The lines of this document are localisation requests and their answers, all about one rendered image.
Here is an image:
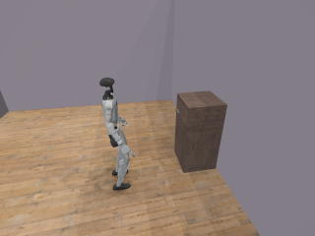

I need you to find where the right robot hand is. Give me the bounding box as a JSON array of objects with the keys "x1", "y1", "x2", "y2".
[{"x1": 121, "y1": 145, "x2": 135, "y2": 160}]

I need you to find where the left robot hand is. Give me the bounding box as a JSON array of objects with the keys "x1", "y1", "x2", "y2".
[{"x1": 118, "y1": 118, "x2": 129, "y2": 129}]

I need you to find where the cabinet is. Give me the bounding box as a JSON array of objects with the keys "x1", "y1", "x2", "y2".
[{"x1": 174, "y1": 90, "x2": 227, "y2": 173}]

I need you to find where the robot right thigh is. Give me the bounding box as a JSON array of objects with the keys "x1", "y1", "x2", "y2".
[{"x1": 110, "y1": 136, "x2": 129, "y2": 166}]

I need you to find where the drawer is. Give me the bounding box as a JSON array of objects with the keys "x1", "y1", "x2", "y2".
[{"x1": 177, "y1": 99, "x2": 188, "y2": 126}]

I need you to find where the right robot upper arm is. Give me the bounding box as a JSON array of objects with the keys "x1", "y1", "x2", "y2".
[{"x1": 104, "y1": 100, "x2": 114, "y2": 129}]

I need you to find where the right robot forearm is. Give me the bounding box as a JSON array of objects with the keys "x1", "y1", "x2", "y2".
[{"x1": 107, "y1": 124, "x2": 125, "y2": 148}]

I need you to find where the right robot shin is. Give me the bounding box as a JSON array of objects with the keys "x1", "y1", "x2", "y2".
[{"x1": 117, "y1": 162, "x2": 130, "y2": 187}]

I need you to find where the handle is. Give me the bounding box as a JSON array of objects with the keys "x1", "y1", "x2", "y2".
[{"x1": 175, "y1": 109, "x2": 183, "y2": 115}]

